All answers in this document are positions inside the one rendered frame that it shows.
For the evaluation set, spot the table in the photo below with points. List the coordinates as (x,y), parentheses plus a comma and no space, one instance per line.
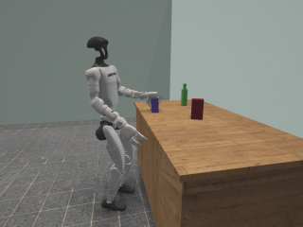
(226,170)

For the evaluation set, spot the left robot forearm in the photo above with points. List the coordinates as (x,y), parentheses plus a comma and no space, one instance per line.
(135,94)

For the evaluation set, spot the robot left shin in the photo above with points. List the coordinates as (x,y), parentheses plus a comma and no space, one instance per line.
(127,169)

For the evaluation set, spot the robot right hand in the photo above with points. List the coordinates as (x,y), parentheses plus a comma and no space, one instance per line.
(129,131)

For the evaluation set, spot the sponge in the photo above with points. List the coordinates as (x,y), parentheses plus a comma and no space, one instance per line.
(155,105)

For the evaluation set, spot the right robot upper arm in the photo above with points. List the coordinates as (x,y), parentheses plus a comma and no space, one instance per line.
(93,76)

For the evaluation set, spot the robot left hand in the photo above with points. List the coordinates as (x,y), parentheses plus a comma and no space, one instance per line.
(153,94)

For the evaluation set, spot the left robot upper arm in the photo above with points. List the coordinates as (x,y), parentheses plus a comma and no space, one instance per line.
(120,89)

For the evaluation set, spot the right robot forearm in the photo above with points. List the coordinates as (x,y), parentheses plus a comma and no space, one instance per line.
(109,113)

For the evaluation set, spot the robot head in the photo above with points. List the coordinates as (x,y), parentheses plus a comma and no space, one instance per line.
(97,43)

